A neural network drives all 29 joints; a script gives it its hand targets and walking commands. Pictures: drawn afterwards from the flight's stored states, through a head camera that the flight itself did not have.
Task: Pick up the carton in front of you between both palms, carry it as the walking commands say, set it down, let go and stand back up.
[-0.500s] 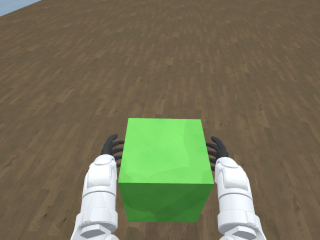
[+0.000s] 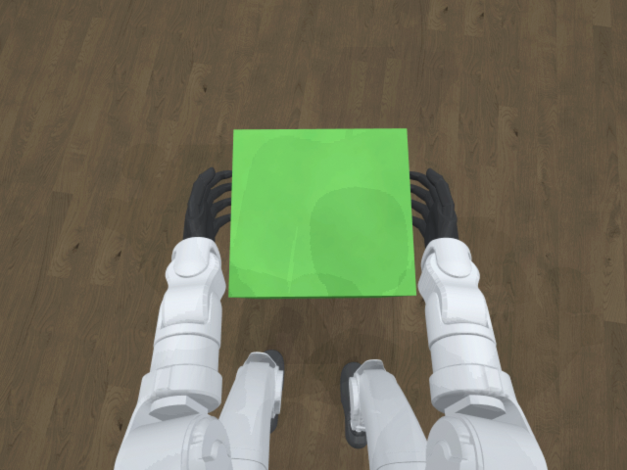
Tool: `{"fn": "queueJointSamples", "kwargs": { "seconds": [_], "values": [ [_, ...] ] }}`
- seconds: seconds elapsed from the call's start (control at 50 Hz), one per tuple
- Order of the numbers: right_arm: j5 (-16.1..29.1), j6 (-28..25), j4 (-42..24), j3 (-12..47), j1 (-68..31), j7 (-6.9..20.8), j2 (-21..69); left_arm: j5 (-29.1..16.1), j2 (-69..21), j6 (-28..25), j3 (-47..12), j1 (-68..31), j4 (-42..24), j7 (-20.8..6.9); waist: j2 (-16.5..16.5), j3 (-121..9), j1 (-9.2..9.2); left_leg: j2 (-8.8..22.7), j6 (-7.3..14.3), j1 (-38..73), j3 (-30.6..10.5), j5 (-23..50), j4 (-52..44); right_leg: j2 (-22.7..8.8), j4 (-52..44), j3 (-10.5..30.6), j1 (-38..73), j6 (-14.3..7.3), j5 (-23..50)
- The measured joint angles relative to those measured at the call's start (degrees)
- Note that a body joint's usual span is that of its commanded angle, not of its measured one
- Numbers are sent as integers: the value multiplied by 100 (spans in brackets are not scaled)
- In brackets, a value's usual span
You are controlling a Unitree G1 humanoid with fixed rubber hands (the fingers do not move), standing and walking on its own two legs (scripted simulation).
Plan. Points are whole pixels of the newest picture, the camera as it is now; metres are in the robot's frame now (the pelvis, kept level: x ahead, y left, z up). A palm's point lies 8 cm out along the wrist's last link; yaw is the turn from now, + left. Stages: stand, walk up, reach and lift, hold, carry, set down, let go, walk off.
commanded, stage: set down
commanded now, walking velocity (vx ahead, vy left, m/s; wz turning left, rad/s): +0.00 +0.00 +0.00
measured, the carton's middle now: (319, 229) +0.41 +0.01 -0.16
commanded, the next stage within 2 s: none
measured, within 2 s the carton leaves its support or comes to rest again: rests again in 1.66 s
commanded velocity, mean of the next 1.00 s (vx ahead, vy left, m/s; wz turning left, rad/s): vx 0.00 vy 0.00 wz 0.00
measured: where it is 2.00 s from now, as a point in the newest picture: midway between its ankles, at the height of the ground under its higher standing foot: (311, 413)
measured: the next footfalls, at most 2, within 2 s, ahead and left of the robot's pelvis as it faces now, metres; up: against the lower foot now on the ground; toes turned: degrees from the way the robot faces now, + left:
none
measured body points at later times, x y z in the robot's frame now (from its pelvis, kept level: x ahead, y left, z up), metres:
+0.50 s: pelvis -0.03 +0.00 -0.13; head +0.25 +0.01 +0.22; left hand +0.45 +0.17 -0.23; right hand +0.47 -0.13 -0.23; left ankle +0.07 +0.12 -0.66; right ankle +0.04 -0.11 -0.66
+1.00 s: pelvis -0.05 +0.00 -0.24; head +0.31 +0.01 +0.04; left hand +0.48 +0.18 -0.38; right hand +0.51 -0.13 -0.38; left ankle +0.07 +0.12 -0.66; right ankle +0.04 -0.11 -0.66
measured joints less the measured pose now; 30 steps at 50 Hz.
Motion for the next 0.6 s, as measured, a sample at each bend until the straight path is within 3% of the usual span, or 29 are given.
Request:
{"fn": "queueJointSamples", "kwargs": {
  "seconds": [0.26, 0.6],
  "values": [
    [-402, 761, 424, -675, -1374, 123, -152, 547, -6, 793, 835, -1406, 333, -136, -75, -519, 78, -15, 2, -2003, 59, -414, 1623, 45, 1658, 9, -2017, 18, -436],
    [17, 913, 808, -417, -2578, 38, -807, 135, 355, 979, 633, -2412, 407, 222, -74, -470, 92, -56, 0, -4329, 82, -828, 3524, 73, 3553, -35, -4302, 86, -890]
  ]
}}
